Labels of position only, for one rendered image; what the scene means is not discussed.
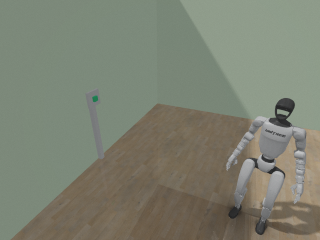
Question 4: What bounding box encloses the left robot hand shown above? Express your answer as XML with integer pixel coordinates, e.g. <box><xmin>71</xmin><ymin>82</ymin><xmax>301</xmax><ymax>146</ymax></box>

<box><xmin>290</xmin><ymin>183</ymin><xmax>304</xmax><ymax>204</ymax></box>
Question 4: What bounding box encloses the robot torso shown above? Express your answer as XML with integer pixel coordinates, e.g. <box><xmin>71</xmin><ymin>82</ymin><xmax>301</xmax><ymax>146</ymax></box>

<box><xmin>255</xmin><ymin>117</ymin><xmax>294</xmax><ymax>174</ymax></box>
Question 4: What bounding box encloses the robot left forearm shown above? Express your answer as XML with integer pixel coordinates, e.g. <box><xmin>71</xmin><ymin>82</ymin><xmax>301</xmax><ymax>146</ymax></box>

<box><xmin>295</xmin><ymin>152</ymin><xmax>306</xmax><ymax>184</ymax></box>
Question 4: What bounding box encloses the robot right forearm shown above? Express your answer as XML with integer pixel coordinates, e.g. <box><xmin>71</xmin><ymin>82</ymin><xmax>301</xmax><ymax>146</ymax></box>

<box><xmin>233</xmin><ymin>132</ymin><xmax>249</xmax><ymax>157</ymax></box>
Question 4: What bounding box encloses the robot right thigh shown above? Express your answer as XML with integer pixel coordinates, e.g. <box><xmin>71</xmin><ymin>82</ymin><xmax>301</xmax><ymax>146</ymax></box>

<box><xmin>236</xmin><ymin>157</ymin><xmax>258</xmax><ymax>196</ymax></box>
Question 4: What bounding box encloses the robot left upper arm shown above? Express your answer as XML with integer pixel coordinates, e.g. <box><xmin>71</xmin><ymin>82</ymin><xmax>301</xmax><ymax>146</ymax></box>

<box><xmin>292</xmin><ymin>126</ymin><xmax>307</xmax><ymax>159</ymax></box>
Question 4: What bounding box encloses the button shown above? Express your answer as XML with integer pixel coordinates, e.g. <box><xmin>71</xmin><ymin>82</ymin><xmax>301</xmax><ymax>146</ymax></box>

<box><xmin>92</xmin><ymin>95</ymin><xmax>98</xmax><ymax>102</ymax></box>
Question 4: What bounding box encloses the robot right upper arm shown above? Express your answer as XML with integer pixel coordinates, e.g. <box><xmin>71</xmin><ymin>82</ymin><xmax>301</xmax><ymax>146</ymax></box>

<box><xmin>244</xmin><ymin>116</ymin><xmax>267</xmax><ymax>141</ymax></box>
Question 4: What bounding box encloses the right robot hand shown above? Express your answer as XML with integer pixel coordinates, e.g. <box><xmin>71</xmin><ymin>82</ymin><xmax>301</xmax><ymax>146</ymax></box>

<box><xmin>226</xmin><ymin>154</ymin><xmax>238</xmax><ymax>171</ymax></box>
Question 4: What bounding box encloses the panel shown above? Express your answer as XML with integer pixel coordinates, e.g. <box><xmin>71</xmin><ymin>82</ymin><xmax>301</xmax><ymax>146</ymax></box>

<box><xmin>85</xmin><ymin>88</ymin><xmax>105</xmax><ymax>159</ymax></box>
